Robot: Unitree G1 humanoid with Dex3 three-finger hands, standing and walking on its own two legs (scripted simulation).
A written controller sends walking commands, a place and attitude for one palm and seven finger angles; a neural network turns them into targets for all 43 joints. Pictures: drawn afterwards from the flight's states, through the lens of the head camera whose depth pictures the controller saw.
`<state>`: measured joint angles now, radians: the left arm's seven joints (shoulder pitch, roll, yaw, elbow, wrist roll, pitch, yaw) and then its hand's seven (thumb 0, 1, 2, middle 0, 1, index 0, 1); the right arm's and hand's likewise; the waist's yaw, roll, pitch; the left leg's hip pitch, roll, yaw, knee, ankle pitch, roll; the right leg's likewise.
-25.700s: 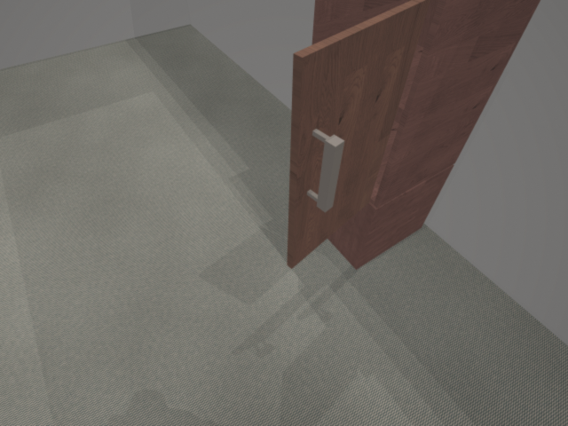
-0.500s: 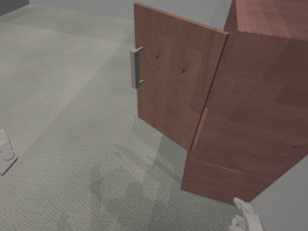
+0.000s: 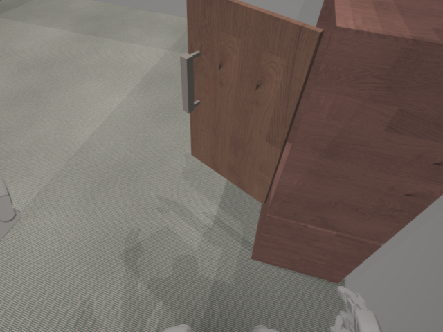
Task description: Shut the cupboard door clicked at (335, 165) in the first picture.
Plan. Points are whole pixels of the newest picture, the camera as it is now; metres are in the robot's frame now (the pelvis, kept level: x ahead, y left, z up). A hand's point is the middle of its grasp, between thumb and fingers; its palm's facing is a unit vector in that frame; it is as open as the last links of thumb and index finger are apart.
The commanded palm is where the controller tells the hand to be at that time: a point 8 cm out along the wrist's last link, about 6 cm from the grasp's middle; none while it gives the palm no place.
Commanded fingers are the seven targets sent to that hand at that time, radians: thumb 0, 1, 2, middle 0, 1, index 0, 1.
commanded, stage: step back with the hand held close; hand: left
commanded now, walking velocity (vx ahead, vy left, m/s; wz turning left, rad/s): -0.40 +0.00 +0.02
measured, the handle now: (192, 82) +0.76 +0.12 +0.04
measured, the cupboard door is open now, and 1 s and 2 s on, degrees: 65 65 65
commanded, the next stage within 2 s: stop stepping back and stand still in 0.90 s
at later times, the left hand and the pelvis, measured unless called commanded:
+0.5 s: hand (18, 264) +0.16 +0.23 +0.20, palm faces +0.37 -0.81 -0.46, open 7.4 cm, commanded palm +0.09 +0.27 +0.21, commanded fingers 0.00 0.90 0.90 -0.20 -0.30 -0.20 -0.30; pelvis -0.05 -0.03 +0.02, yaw +1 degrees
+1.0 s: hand out of the picture +0.04 +0.25 +0.20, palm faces +0.42 -0.80 -0.43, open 7.4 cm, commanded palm -0.02 +0.28 +0.21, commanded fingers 0.00 0.90 0.90 -0.20 -0.30 -0.20 -0.30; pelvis -0.17 -0.02 +0.03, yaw +0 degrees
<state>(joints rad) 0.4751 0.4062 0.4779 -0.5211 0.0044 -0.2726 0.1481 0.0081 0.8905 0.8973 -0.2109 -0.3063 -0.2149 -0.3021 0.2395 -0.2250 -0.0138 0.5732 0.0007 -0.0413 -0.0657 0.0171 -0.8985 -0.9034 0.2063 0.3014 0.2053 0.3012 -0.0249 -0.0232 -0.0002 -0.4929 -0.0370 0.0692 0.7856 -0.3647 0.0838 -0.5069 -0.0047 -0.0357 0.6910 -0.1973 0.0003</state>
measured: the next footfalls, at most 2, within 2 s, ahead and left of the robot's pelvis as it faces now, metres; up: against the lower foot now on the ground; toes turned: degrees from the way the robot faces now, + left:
right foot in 0.24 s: +0.02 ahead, -0.14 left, +0.00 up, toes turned +5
left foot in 0.68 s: -0.04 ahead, +0.11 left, +0.00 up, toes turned +3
